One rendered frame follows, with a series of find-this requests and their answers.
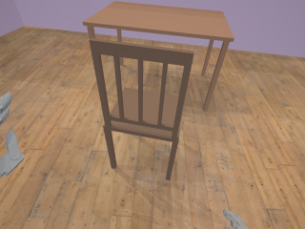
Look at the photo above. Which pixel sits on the chair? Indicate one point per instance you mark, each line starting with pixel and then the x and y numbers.
pixel 136 111

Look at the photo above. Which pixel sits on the right robot hand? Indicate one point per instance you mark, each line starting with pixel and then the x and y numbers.
pixel 234 219

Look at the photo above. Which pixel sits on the left robot hand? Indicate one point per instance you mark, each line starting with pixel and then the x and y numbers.
pixel 12 158

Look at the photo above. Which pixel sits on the table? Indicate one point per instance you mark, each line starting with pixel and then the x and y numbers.
pixel 186 22

